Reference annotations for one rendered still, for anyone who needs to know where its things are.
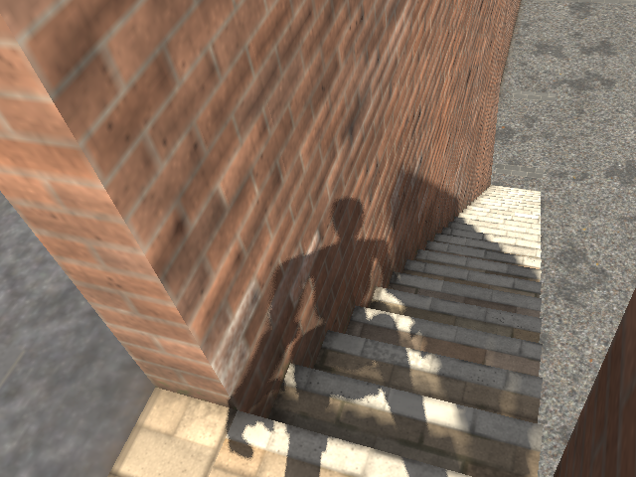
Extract stairs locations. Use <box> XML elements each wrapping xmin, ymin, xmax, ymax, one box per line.
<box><xmin>268</xmin><ymin>185</ymin><xmax>544</xmax><ymax>477</ymax></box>

